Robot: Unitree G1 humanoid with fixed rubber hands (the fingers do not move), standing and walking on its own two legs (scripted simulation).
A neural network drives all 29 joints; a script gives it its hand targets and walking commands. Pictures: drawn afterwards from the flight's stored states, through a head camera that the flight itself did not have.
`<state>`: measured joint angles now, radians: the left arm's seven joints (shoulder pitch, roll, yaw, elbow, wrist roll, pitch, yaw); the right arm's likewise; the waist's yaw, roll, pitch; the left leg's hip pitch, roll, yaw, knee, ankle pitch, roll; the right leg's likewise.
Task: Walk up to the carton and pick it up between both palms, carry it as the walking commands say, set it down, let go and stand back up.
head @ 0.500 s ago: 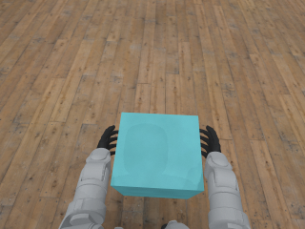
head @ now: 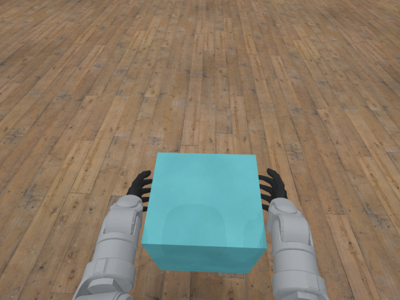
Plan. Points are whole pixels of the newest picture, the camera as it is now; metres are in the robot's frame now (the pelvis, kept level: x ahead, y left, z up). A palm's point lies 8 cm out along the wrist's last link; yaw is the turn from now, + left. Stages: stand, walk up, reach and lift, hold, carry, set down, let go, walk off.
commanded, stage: reach and lift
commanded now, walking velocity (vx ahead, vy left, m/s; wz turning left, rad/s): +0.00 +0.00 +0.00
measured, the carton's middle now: (204, 216) +0.31 -0.04 -0.04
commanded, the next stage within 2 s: hold in 1.92 s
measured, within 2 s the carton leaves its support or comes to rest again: neither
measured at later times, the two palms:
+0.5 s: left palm (124, 204) +0.31 +0.13 +0.04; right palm (275, 198) +0.29 -0.18 +0.06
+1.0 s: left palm (115, 212) +0.30 +0.14 +0.03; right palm (265, 194) +0.30 -0.16 +0.05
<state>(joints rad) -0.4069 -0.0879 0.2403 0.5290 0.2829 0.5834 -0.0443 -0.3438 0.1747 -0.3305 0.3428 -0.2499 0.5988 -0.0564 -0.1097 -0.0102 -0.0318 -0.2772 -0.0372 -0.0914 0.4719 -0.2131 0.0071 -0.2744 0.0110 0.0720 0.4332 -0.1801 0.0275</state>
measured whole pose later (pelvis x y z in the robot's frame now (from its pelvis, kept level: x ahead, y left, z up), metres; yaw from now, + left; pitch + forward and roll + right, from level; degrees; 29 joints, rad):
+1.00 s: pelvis +0.01 -0.01 +0.01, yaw +0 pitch -6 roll +0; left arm -0.27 -0.14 0.23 0.27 0.30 0.76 -0.04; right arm -0.29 0.16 -0.23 0.24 -0.27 0.71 -0.02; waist 0.00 -0.01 0.04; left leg -0.06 -0.02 -0.09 0.36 -0.19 -0.01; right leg -0.07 0.02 0.07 0.34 -0.17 0.01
